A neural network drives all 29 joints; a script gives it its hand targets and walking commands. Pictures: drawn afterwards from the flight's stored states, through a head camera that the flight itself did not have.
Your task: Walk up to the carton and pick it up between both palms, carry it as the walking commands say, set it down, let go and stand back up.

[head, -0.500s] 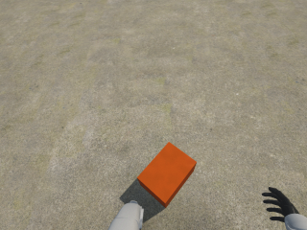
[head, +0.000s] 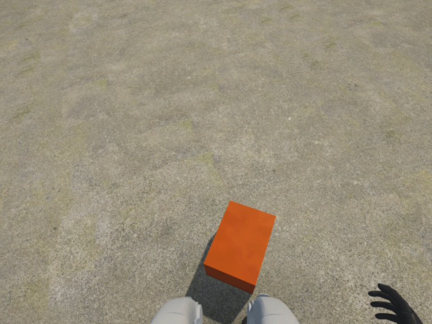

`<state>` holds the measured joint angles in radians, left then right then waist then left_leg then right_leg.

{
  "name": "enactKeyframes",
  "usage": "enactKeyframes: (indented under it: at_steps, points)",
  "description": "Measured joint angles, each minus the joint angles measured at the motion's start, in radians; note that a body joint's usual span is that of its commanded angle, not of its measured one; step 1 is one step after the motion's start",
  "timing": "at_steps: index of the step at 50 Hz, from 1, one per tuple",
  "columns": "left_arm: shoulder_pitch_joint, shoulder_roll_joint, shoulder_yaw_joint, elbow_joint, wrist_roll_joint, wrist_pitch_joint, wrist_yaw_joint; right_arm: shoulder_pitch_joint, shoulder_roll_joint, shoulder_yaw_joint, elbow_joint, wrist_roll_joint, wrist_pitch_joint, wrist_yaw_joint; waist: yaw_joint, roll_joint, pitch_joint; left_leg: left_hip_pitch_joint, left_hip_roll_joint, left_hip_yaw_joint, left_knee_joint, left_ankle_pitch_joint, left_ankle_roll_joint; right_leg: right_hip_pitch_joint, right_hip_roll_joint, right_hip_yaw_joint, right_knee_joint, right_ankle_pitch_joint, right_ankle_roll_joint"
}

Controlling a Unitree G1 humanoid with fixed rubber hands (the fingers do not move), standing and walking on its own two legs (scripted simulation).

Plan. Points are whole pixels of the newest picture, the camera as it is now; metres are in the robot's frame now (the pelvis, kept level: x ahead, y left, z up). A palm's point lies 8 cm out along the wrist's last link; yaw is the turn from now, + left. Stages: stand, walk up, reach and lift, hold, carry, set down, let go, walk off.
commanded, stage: walk up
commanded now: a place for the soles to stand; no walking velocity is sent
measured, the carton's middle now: (240, 245) +0.47 -0.06 -0.64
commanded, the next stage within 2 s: none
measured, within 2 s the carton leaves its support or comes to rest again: neither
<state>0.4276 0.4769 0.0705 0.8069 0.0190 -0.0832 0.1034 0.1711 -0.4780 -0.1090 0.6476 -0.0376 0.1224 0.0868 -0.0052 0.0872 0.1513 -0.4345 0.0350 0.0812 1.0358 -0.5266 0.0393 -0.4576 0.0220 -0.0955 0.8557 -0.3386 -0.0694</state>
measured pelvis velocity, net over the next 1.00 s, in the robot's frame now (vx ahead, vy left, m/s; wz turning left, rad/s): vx -0.01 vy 0.10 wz -0.37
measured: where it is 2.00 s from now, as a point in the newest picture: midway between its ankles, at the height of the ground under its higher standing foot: outside the picture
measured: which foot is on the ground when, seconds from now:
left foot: up 0.00-0.20, down 0.22-1.00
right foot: down 0.00-0.24, up 0.26-0.60, down 0.62-1.00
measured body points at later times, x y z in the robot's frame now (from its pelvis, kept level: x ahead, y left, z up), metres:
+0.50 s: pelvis -0.03 +0.11 +0.03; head +0.00 +0.14 +0.48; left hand +0.14 +0.43 -0.09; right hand -0.07 -0.22 -0.06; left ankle +0.00 +0.22 -0.69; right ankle -0.02 -0.05 -0.64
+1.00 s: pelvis -0.01 +0.10 +0.02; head -0.02 +0.09 +0.47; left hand +0.18 +0.39 -0.08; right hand -0.05 -0.21 -0.10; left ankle +0.04 +0.23 -0.69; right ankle +0.00 -0.03 -0.69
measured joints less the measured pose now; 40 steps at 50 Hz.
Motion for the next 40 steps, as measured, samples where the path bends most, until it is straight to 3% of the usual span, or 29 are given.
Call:
enactKeyframes:
  at_steps: [2,5,7,10,12,13,15,18,22,25,30,31,33,37,40]
  points:
    - [-0.030,-0.008,-0.005,-0.010,0.002,0.007,-0.001,0.006,-0.017,-0.006,0.020,0.008,0.004,-0.014,-0.001,0.034,0.011,-0.047,-0.012,-0.070,0.139,-0.039,-0.008,0.005,0.001,0.003,0.017,-0.002,0.007]
    - [-0.068,-0.019,-0.009,-0.038,0.001,0.011,-0.003,0.020,-0.020,-0.002,0.056,0.014,0.002,-0.018,0.011,0.052,-0.002,-0.089,-0.001,-0.109,0.228,-0.016,-0.019,-0.014,-0.012,0.034,0.023,0.009,0.029]
    - [-0.090,-0.024,-0.012,-0.050,0.006,0.013,-0.011,0.034,-0.009,0.003,0.077,0.022,-0.003,-0.017,0.015,0.044,-0.021,-0.076,0.009,-0.115,0.188,-0.002,-0.029,-0.035,-0.028,0.064,0.028,0.015,0.041]
    - [-0.117,-0.022,-0.015,-0.063,0.017,0.027,-0.037,0.062,0.009,0.020,0.105,0.033,-0.028,-0.017,0.017,0.012,-0.052,0.013,0.017,-0.104,-0.017,-0.042,-0.036,-0.081,-0.053,0.121,0.048,0.019,0.057]
    - [-0.137,-0.021,-0.011,-0.058,0.016,0.044,-0.053,0.078,0.024,0.029,0.132,0.028,-0.055,-0.025,0.018,-0.031,-0.050,0.052,-0.005,-0.055,-0.083,0.006,-0.053,-0.105,-0.068,0.181,0.098,-0.050,0.049]
    - [-0.140,-0.029,-0.010,-0.047,0.013,0.056,-0.056,0.094,0.027,0.035,0.142,0.021,-0.069,-0.030,0.017,-0.037,-0.057,0.058,-0.005,-0.034,-0.080,0.014,-0.050,-0.114,-0.045,0.217,0.135,-0.114,0.041]
    - [-0.142,-0.038,-0.008,-0.022,0.017,0.070,-0.062,0.122,0.039,0.047,0.168,0.014,-0.089,-0.044,-0.008,-0.039,-0.080,0.067,0.007,-0.020,-0.092,0.020,-0.036,-0.125,0.008,0.249,0.205,-0.126,0.047]
    - [-0.161,-0.021,0.001,0.010,0.003,0.071,-0.078,0.157,0.068,0.056,0.207,0.008,-0.115,-0.058,-0.038,-0.067,-0.094,0.096,0.023,-0.014,-0.156,0.054,-0.031,-0.118,0.038,0.242,0.271,-0.073,0.054]
    - [-0.180,0.009,0.019,0.031,-0.009,0.079,-0.094,0.178,0.091,0.058,0.231,-0.001,-0.144,-0.071,-0.041,-0.127,-0.087,0.138,0.042,0.016,-0.261,0.108,-0.033,-0.080,0.039,0.230,0.264,-0.036,0.063]
    - [-0.188,0.012,0.017,0.045,-0.016,0.088,-0.105,0.175,0.078,0.054,0.223,-0.007,-0.157,-0.078,-0.034,-0.149,-0.073,0.159,0.065,0.046,-0.316,0.134,-0.035,-0.031,0.017,0.200,0.168,-0.040,0.063]
    - [-0.199,-0.019,-0.014,0.067,-0.003,0.082,-0.126,0.151,0.030,0.038,0.185,0.008,-0.162,-0.079,-0.031,-0.135,-0.034,0.179,0.115,0.100,-0.327,0.135,-0.049,0.085,-0.010,0.119,-0.097,-0.079,0.032]
    - [-0.200,-0.026,-0.020,0.065,0.003,0.075,-0.128,0.149,0.020,0.038,0.180,0.014,-0.158,-0.077,-0.029,-0.127,-0.034,0.172,0.127,0.106,-0.308,0.123,-0.053,0.115,-0.007,0.103,-0.160,-0.054,0.022]
    - [-0.212,-0.039,-0.024,0.060,0.013,0.061,-0.129,0.137,0.011,0.037,0.171,0.027,-0.149,-0.077,-0.032,-0.102,-0.014,0.149,0.154,0.096,-0.244,0.096,-0.058,0.123,0.011,0.094,-0.191,0.065,0.038]
    - [-0.211,-0.048,-0.030,0.047,0.002,0.042,-0.117,0.084,0.030,0.054,0.169,0.039,-0.132,-0.080,-0.023,-0.103,0.001,0.067,0.077,-0.026,-0.062,-0.068,-0.034,0.090,0.005,0.121,-0.101,0.018,0.044]
    - [-0.202,-0.061,-0.034,0.050,0.004,0.051,-0.111,0.065,0.044,0.060,0.169,0.043,-0.142,-0.070,-0.013,-0.078,-0.020,0.068,0.049,-0.056,-0.151,-0.059,-0.016,0.084,0.004,0.138,-0.093,0.010,0.059]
